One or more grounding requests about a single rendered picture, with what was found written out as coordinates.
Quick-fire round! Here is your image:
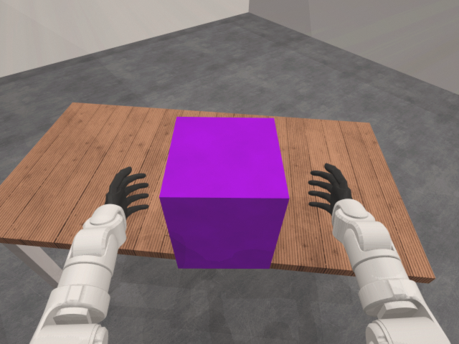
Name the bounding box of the left robot upper arm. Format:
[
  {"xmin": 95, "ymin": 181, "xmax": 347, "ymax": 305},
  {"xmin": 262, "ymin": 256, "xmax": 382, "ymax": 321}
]
[{"xmin": 34, "ymin": 323, "xmax": 108, "ymax": 344}]

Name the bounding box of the right robot upper arm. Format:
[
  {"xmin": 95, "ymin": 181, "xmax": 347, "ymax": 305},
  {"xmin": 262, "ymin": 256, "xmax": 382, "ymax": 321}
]
[{"xmin": 366, "ymin": 317, "xmax": 448, "ymax": 344}]

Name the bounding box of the table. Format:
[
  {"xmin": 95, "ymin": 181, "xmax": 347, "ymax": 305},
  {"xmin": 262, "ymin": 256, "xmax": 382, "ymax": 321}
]
[{"xmin": 0, "ymin": 102, "xmax": 436, "ymax": 289}]

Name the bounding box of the robot left forearm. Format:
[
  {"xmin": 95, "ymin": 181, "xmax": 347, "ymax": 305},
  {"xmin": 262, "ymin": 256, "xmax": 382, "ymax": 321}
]
[{"xmin": 29, "ymin": 204, "xmax": 127, "ymax": 344}]

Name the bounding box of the robot right hand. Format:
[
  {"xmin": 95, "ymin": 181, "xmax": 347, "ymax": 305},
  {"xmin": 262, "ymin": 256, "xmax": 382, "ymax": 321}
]
[{"xmin": 308, "ymin": 163, "xmax": 352, "ymax": 216}]

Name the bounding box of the robot left hand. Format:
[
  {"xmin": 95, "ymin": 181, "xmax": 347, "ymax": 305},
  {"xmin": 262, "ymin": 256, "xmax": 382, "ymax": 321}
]
[{"xmin": 104, "ymin": 166, "xmax": 149, "ymax": 219}]

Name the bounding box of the carton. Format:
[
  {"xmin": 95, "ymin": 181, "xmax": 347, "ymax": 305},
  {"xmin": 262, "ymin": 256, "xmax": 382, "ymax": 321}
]
[{"xmin": 159, "ymin": 117, "xmax": 289, "ymax": 269}]

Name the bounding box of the robot right forearm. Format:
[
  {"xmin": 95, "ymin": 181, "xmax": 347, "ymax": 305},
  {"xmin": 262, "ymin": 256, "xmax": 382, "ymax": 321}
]
[{"xmin": 331, "ymin": 199, "xmax": 451, "ymax": 344}]

